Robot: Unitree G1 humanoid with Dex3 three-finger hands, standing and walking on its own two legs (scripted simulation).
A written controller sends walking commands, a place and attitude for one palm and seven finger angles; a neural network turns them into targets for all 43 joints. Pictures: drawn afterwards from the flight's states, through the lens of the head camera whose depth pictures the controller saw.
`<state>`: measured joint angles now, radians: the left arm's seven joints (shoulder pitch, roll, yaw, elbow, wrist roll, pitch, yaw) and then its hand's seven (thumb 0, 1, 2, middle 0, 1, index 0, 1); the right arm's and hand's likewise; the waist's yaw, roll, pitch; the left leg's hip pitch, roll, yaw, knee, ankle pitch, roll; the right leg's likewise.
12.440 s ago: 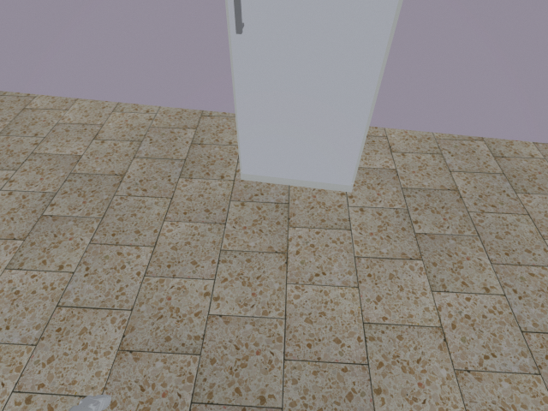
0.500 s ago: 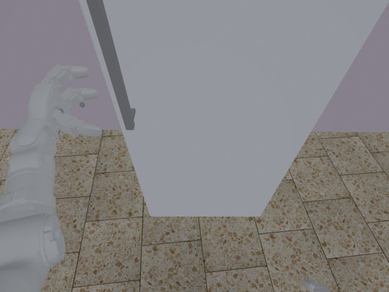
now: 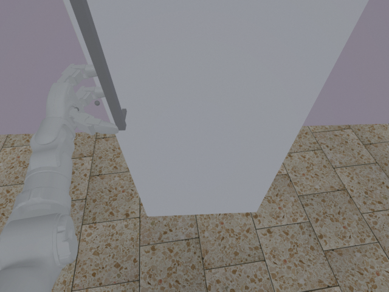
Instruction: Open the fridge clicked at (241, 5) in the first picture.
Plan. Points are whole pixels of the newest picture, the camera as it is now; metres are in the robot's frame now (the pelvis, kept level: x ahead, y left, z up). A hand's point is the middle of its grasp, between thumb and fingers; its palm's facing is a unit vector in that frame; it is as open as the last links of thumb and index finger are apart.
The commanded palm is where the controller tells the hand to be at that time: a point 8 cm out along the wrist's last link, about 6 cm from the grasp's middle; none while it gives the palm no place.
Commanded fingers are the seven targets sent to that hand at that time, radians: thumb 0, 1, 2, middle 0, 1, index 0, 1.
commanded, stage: feel for the door with the fingertips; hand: left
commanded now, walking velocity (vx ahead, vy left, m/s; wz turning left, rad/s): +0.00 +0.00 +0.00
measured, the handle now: (96, 40) +0.51 +0.17 +0.25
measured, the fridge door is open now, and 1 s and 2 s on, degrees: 0 0 0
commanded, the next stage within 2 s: slide the fingers in behind the handle in 0.44 s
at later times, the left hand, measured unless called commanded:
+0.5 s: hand (92, 96) +0.47 +0.20 +0.16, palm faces +0.01 -1.00 +0.01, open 13.9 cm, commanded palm +0.45 +0.25 +0.15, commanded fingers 0.00 -0.50 0.30 -0.30 -1.20 -0.30 -1.20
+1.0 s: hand (102, 102) +0.45 +0.18 +0.16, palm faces +0.00 -1.00 +0.00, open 13.9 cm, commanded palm +0.43 +0.24 +0.15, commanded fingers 0.00 -0.50 0.30 -0.30 -1.20 -0.30 -1.20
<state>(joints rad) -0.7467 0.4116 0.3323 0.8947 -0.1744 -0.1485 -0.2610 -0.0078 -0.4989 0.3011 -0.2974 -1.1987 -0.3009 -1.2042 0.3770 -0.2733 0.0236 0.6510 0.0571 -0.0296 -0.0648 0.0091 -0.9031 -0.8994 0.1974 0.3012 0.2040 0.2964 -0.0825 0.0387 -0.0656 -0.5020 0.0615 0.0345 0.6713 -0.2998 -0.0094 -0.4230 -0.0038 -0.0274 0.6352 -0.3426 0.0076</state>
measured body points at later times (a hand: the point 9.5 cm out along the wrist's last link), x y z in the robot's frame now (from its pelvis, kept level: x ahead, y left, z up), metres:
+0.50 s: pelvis +0.00 +0.00 +0.00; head +0.05 +0.00 +0.44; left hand +0.46 +0.26 +0.16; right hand +0.06 -0.28 -0.12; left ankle +0.02 +0.13 -0.72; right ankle -0.02 -0.13 -0.72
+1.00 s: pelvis +0.00 +0.00 +0.00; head +0.04 +0.00 +0.45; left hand +0.45 +0.24 +0.16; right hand +0.07 -0.26 -0.12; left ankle +0.02 +0.13 -0.72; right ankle -0.02 -0.13 -0.72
